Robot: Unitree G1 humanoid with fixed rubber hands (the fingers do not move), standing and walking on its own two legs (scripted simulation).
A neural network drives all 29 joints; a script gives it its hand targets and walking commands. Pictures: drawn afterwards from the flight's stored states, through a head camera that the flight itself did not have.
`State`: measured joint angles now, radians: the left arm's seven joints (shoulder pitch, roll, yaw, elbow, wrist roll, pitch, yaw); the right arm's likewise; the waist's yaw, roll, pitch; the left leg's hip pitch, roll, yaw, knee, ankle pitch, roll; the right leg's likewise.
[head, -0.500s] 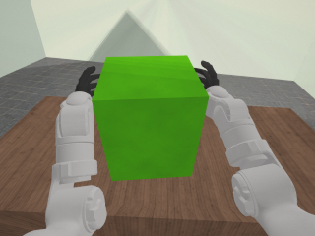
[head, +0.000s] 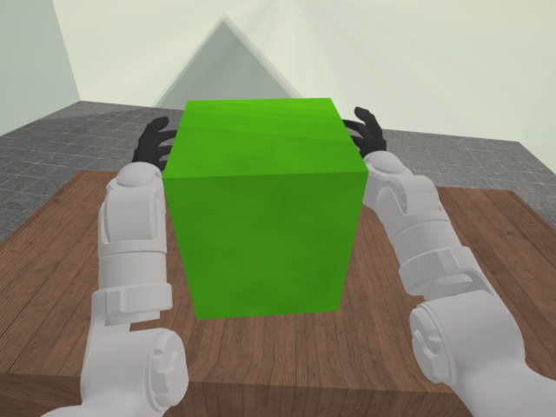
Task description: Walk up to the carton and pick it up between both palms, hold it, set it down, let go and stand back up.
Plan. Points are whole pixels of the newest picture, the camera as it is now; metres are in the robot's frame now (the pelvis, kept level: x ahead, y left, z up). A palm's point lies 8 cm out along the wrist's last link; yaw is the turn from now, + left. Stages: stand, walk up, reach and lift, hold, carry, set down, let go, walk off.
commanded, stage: hold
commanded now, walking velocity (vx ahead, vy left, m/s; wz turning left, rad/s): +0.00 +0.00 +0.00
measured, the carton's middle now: (264, 207) +0.37 +0.01 +0.20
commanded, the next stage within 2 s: none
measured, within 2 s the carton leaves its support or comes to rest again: neither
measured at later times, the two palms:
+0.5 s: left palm (148, 172) +0.36 +0.16 +0.26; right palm (370, 160) +0.37 -0.14 +0.27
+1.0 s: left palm (148, 172) +0.36 +0.16 +0.26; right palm (370, 161) +0.37 -0.14 +0.27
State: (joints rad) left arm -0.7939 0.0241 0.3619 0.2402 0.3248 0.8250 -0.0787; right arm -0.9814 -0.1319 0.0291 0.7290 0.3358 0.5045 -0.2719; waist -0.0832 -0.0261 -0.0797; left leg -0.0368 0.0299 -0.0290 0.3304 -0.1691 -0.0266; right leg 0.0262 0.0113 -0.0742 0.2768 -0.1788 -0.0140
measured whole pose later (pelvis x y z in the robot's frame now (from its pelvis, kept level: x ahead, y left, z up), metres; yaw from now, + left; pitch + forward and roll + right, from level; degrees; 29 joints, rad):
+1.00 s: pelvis +0.00 +0.00 +0.00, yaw +0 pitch -7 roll -1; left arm -0.80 0.03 0.36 0.25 0.33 0.82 -0.08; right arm -0.98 -0.13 0.03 0.73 0.34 0.51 -0.27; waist -0.08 -0.02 -0.08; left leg -0.04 0.03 -0.03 0.33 -0.17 -0.03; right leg 0.03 0.01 -0.07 0.28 -0.18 -0.01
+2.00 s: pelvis +0.00 +0.00 +0.00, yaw +0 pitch -7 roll -1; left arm -0.79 0.02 0.36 0.24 0.33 0.82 -0.08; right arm -0.98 -0.13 0.03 0.73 0.34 0.50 -0.27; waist -0.08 -0.03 -0.08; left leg -0.04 0.03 -0.03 0.33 -0.17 -0.03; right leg 0.02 0.01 -0.07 0.28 -0.18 -0.01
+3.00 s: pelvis +0.00 +0.00 +0.00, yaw +0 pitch -7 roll -1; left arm -0.79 0.02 0.36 0.24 0.33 0.82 -0.08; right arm -0.98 -0.13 0.03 0.72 0.34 0.51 -0.27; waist -0.08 -0.03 -0.08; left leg -0.04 0.03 -0.03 0.33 -0.17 -0.03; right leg 0.03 0.01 -0.07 0.27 -0.18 -0.01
